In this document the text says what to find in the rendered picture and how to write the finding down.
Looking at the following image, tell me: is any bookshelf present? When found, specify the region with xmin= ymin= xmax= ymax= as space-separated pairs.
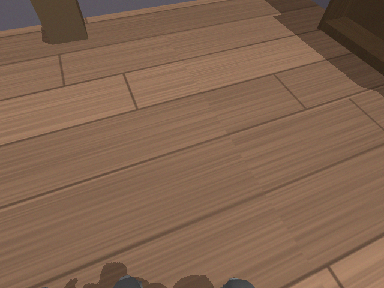
xmin=317 ymin=0 xmax=384 ymax=75

